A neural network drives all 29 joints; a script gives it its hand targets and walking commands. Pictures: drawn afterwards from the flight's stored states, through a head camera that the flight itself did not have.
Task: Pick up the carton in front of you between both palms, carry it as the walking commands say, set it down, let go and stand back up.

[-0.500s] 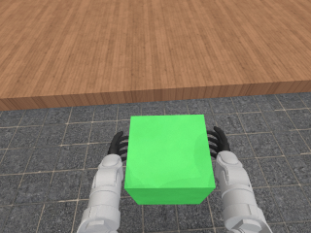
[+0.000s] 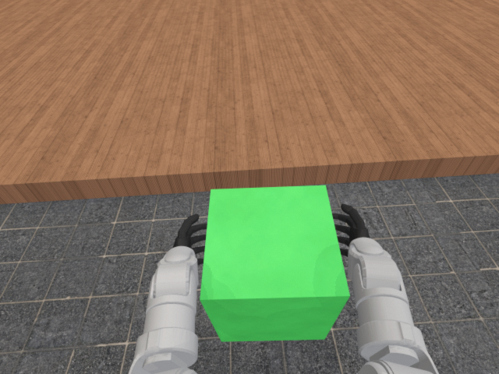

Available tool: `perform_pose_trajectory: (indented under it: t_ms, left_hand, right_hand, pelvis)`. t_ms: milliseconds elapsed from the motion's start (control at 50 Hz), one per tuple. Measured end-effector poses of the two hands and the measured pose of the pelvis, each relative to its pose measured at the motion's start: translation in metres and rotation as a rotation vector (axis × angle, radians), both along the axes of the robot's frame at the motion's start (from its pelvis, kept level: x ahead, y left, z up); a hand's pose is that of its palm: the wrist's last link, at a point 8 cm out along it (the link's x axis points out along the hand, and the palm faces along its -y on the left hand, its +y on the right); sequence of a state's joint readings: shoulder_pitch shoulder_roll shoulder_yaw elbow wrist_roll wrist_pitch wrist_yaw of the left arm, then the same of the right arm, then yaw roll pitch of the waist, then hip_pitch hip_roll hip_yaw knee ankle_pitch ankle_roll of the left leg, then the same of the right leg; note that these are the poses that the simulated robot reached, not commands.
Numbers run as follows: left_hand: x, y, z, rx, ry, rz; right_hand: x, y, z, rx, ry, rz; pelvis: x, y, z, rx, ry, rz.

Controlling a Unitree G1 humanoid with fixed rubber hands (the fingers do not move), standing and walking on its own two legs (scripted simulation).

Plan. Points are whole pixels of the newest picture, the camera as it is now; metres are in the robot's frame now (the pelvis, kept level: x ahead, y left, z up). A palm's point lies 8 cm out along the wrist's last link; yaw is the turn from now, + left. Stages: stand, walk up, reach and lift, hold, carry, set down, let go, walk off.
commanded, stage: reach and lift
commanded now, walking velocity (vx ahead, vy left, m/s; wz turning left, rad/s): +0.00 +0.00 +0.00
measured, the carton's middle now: (270, 268) +0.31 +0.00 -0.05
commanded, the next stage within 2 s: hold in 0.70 s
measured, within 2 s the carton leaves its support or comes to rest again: neither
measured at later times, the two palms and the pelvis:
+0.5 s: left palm (183, 247) +0.30 +0.15 +0.03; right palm (358, 239) +0.31 -0.15 +0.04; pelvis +0.02 +0.00 +0.01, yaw +0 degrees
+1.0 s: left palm (180, 246) +0.29 +0.15 +0.05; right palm (362, 236) +0.30 -0.15 +0.06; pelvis +0.01 +0.00 +0.01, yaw +0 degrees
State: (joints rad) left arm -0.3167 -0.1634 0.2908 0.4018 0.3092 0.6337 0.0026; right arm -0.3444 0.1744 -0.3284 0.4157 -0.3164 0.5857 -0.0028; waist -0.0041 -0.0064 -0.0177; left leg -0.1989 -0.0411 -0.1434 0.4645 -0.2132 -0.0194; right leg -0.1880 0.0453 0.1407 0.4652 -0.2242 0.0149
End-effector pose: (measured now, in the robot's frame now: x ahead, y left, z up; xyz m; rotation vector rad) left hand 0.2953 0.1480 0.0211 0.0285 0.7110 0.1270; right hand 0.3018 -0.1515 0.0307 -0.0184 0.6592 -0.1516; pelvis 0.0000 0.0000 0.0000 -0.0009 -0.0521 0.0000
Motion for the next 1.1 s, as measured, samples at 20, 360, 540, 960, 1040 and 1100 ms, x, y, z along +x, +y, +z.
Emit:
perform_pose_trajectory:
  t_ms: [20, 360, 540, 960, 1040, 1100]
  left_hand:
    - [0.001, 0.000, 0.001, 0.000, -0.002, 0.000]
    - [0.008, 0.000, 0.009, 0.016, -0.004, -0.014]
    - [0.008, 0.000, 0.013, 0.022, -0.003, -0.017]
    - [0.000, 0.000, 0.033, 0.018, -0.024, -0.011]
    - [-0.002, 0.000, 0.032, 0.016, -0.017, -0.011]
    - [-0.002, 0.000, 0.032, 0.013, -0.019, -0.009]
  right_hand:
    - [0.000, 0.000, 0.001, 0.001, -0.002, -0.001]
    - [0.007, 0.000, 0.008, -0.014, -0.001, 0.009]
    - [0.007, 0.000, 0.012, -0.021, 0.002, 0.016]
    - [-0.001, 0.000, 0.032, -0.018, -0.016, 0.015]
    - [-0.003, 0.000, 0.031, -0.017, -0.009, 0.012]
    - [-0.003, 0.000, 0.031, -0.014, -0.010, 0.009]
  pelvis:
    - [0.000, 0.000, 0.000, 0.000, -0.001, 0.000]
    - [0.013, 0.002, 0.005, 0.003, -0.008, -0.001]
    - [0.019, 0.001, 0.006, 0.003, -0.016, -0.001]
    - [0.013, 0.001, 0.007, 0.002, -0.067, -0.001]
    - [0.010, 0.001, 0.007, 0.002, -0.072, -0.001]
    - [0.008, 0.001, 0.006, 0.002, -0.072, -0.002]
